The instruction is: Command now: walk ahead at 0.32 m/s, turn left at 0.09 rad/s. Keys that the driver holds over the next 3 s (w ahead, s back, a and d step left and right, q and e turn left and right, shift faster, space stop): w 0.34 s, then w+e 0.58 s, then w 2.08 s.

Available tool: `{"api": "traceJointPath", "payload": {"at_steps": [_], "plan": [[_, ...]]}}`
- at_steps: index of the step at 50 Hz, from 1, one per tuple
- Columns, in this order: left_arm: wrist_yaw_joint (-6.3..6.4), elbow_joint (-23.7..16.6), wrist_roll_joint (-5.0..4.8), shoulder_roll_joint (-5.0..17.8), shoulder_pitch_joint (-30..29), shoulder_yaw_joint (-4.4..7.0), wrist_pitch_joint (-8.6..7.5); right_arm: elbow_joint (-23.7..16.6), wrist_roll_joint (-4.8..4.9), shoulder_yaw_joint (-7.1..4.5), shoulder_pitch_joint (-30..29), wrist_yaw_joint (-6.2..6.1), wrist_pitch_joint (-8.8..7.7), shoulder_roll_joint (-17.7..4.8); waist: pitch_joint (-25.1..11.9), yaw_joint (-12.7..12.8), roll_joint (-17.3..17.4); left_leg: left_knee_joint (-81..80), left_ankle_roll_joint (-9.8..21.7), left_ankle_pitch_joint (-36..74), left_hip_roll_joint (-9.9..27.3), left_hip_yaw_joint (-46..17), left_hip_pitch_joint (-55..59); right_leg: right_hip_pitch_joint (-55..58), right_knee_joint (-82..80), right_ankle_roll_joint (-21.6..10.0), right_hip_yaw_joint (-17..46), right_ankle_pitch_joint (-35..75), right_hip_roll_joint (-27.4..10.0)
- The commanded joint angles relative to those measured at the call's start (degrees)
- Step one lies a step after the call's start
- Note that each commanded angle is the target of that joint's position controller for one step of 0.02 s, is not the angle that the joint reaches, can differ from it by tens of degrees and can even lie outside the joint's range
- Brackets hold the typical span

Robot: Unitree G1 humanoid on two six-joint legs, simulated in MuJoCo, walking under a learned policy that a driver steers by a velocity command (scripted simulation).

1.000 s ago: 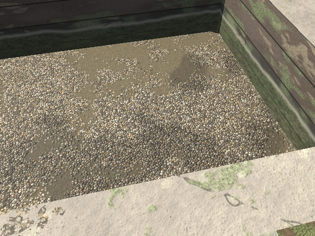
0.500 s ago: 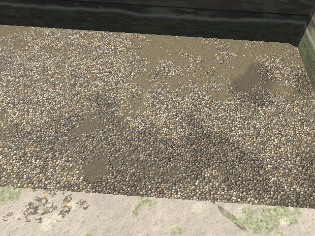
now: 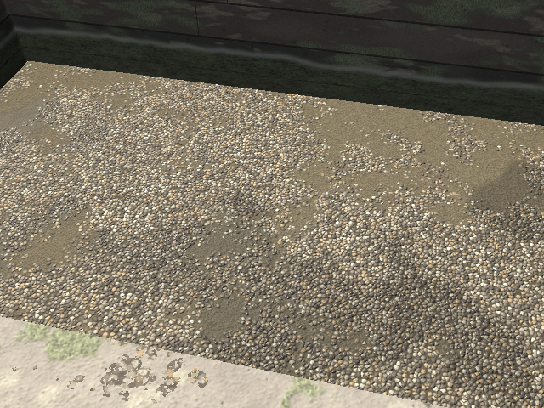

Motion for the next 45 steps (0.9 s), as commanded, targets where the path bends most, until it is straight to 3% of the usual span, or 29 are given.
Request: {"api": "traceJointPath", "payload": {"at_steps": [1,2,3,4,6,9,11,14,16,17,18,19,20,21,22,23,24,25,26,28,30,33,36,38,41,42,43,44,45], "plan": [[-0.09,1.9,0.2,8.6,9.8,1.81,-2.27,-5.1,0.83,-1.56,-4.8,-0.14,-1.14,-4.3,2.4,2.1,-7.2,-0.4,2.3,-14.9,2.3,-5.4,-12.7,6.8,-10.2,-8.5,11.3,-9.0,-7.9],[-0.01,1.9,-0.14,10.5,11.6,2.28,-2.67,-5.9,0.98,-1.68,-7.0,0.07,-2.23,-4.6,4.0,3.2,-13.5,10.6,0.1,-11.3,-0.9,0.7,-19.7,10.4,-17.9,-11.9,24.0,-15.1,-14.4],[0.35,1.5,0.4,10.0,11.8,2.18,-3.18,-6.4,1.68,-2.32,-9.1,0.35,-3.2,-6.6,6.9,4.4,-13.8,17.3,-0.1,-14.6,0.1,-0.6,-28.1,13.6,-20.1,-14.5,30.9,-12.8,-19.2],[0.74,1.0,0.54,9.1,12.1,1.88,-3.75,-6.0,1.98,-2.67,-9.4,0.48,-3.74,-6.4,7.6,4.1,-10.1,25.2,-0.2,-16.2,2.2,-3.1,-34.0,16.8,-19.1,-15.5,31.9,-9.7,-20.4],[0.73,1.0,-0.32,7.2,14.0,1.42,-4.23,-4.6,1.33,-2.71,-6.7,1.16,-3.66,-5.0,5.6,3.0,-5.6,31.2,-0.4,-10.9,4.9,-5.2,-40.1,22.0,-16.5,-13.7,26.9,-3.8,-18.6],[0.53,0.2,0.02,4.0,11.8,0.52,-3.11,-4.3,0.79,-2.26,-8.4,2.37,-3.59,-3.6,5.4,2.5,-7.8,22.0,-1.7,0.5,7.1,-1.6,-30.5,12.9,-18.9,-10.5,15.6,0.3,-12.9],[0.65,-1.0,0.21,5.0,10.0,0.62,-2.4,-4.2,0.42,-1.29,-10.4,3.24,-3.67,-1.6,5.8,2.6,-8.4,13.3,-2.2,5.8,5.1,2.4,-17.2,2.3,-18.9,-9.1,8.7,6.1,-9.6],[0.75,-1.3,-0.32,9.2,11.6,1.6,-1.98,-3.4,0.88,-1.75,-8.3,3.47,-3.28,-3.8,5.9,1.5,-8.0,8.4,-1.8,6.0,3.5,3.1,-6.2,-3.0,-17.5,-9.4,8.7,5.4,-11.3],[0.85,-1.4,-1.15,8.8,11.3,1.55,-1.87,-0.6,0.92,-3.01,-0.5,3.05,-2.86,-6.3,5.3,-2.8,-6.9,4.6,-1.1,6.8,1.9,4.1,2.0,-4.0,-11.9,-7.8,7.9,11.0,-12.0],[0.89,-1.3,-1.4,8.0,11.1,1.28,-1.83,2.0,0.66,-4.22,6.7,2.62,-2.67,-8.2,2.3,-6.1,-5.8,4.1,-0.2,6.8,0.9,4.8,10.1,-5.7,-3.1,-6.2,5.5,18.3,-9.9],[0.82,-1.7,-1.39,6.1,10.6,0.8,-2.09,4.0,0.32,-5.75,15.1,1.85,-2.77,-11.8,-2.4,-10.0,0.3,0.8,2.0,5.8,7.0,-3.9,20.0,-12.0,14.2,-2.5,1.8,15.6,-5.4],[1.23,-3.2,-0.86,-1.3,15.2,-0.81,-3.26,4.3,-1.04,-6.04,19.8,1.44,-2.67,-17.6,-10.3,-7.5,17.5,-8.2,9.5,0.9,22.1,-30.3,28.4,-22.7,38.1,0.7,2.7,-12.8,2.6],[1.51,-4.0,-3.14,0.6,14.8,-0.06,-4.08,4.0,-0.75,-4.8,18.1,2.34,-3.08,-13.8,-10.1,-7.6,15.6,-17.3,12.9,-12.0,26.8,-44.5,23.4,-28.7,46.1,0.1,11.4,-14.0,4.5],[1.89,-5.3,-4.1,3.1,11.3,0.88,-3.79,4.1,-0.18,-3.78,13.7,2.91,-3.4,-10.5,-1.4,-5.7,10.3,-18.0,11.2,-16.3,26.2,-38.4,16.0,-32.1,48.7,-0.8,11.6,-10.5,2.1],[2.3,-6.1,-3.36,2.9,9.3,1.02,-3.13,3.8,-0.23,-3.1,10.0,3.18,-3.55,-8.1,1.8,-4.6,7.8,-17.1,8.9,-15.5,24.1,-30.9,10.6,-32.2,49.0,-1.6,10.0,-6.7,0.0],[2.68,-5.9,-1.98,2.3,10.3,1.33,-2.41,3.4,-0.77,-2.25,6.3,3.29,-3.75,-6.0,2.0,-2.7,6.2,-16.2,6.8,-12.7,21.4,-24.6,6.3,-30.0,47.3,-2.0,10.2,-2.5,-1.4],[0.75,-5.9,4.34,2.6,12.0,1.27,-0.82,3.3,-3.62,-2.75,7.1,2.05,-3.37,-8.3,0.4,-0.3,4.7,-16.3,3.1,-8.4,18.4,-16.7,2.5,-24.7,41.7,-2.6,8.3,-0.4,-1.8],[-0.23,-5.7,4.6,1.4,12.6,1.4,0.31,3.7,-4.0,-2.77,7.3,1.56,-3.51,-8.2,0.5,0.0,6.5,-16.2,3.0,-5.2,17.5,-14.0,0.3,-22.9,41.8,-2.6,7.0,1.1,-1.2],[-0.64,-6.3,3.39,1.4,11.7,1.54,1.04,3.2,-3.69,-2.34,8.0,1.33,-4.07,-6.7,1.0,0.0,5.8,-16.3,3.5,-2.3,17.6,-12.6,-0.2,-24.0,41.5,-2.6,7.4,3.1,-0.6],[-0.8,-8.2,2.11,1.4,8.6,1.6,1.86,3.0,-2.74,-2.22,9.5,0.84,-4.7,-6.8,2.6,0.2,5.4,-17.8,4.3,-0.3,19.1,-10.9,-0.7,-26.8,39.3,-2.4,8.7,6.9,-0.3],[-0.97,-10.5,2.27,1.0,4.4,1.41,2.53,2.6,-1.91,-1.77,10.6,0.54,-4.86,-6.3,4.0,0.2,4.2,-17.2,5.0,0.6,20.2,-9.0,0.6,-30.6,35.8,-1.7,8.9,11.1,0.1],[-1.48,-13.6,2.95,-0.2,-1.2,0.5,2.86,1.9,-1.75,-1.12,12.6,0.29,-4.72,-5.7,4.3,-0.7,3.9,-14.4,4.8,5.8,20.2,-3.8,2.3,-31.9,28.8,-1.9,7.7,17.4,0.5],[-1.93,-16.1,2.37,-0.9,-4.1,-0.52,2.63,1.1,-1.45,-1.07,14.0,0.29,-3.75,-6.5,4.6,-2.0,6.1,-8.2,3.3,23.7,19.4,4.2,0.8,-23.7,19.7,-3.3,-1.3,14.0,1.3],[-2.96,-18.2,2.02,-0.5,-5.6,-0.66,2.78,0.2,-1.59,-1.35,13.8,0.12,-3.07,-9.1,3.6,-2.6,7.2,-6.7,2.3,25.8,18.5,5.5,-0.3,-17.5,16.9,-4.7,-4.7,9.4,2.8],[-2.59,-18.8,1.21,1.8,-0.3,0.01,3.08,-1.0,-1.66,-2.14,12.5,-0.42,-1.82,-12.1,0.3,-0.6,8.9,2.6,1.1,36.8,18.9,6.7,4.6,-9.4,11.0,-7.1,-4.2,-1.5,4.9],[-2.14,-16.4,1.38,2.5,8.4,0.61,2.41,-1.8,-1.21,-2.23,10.1,-0.41,-1.25,-12.5,-3.5,4.2,5.8,14.9,-0.5,39.6,16.8,9.0,2.9,0.4,5.3,-8.5,-2.8,1.0,6.5],[-1.38,-15.7,1.9,7.6,15.8,1.99,1.55,-3.8,-0.01,-2.03,8.1,-0.15,-0.95,-11.6,-8.1,8.5,-5.0,38.2,-3.1,28.0,11.3,12.2,-6.8,11.0,-1.9,-12.1,12.3,5.6,-2.0],[-1.7,-18.2,0.53,13.6,10.6,2.36,1.23,-9.3,-0.33,-0.64,6.7,0.93,-0.3,-5.2,-11.1,2.2,-15.4,51.4,-4.9,-16.0,1.4,5.0,-27.9,20.3,-9.2,-16.7,39.5,9.5,-14.9],[-1.36,-18.7,-1.57,13.6,9.5,3.33,2.02,-11.9,-1.37,-1.48,-1.1,0.33,0.28,-9.8,-12.5,6.7,-12.4,52.4,-5.4,-10.9,2.2,-3.7,-32.8,17.4,-12.3,-19.0,42.8,4.0,-15.5]]}}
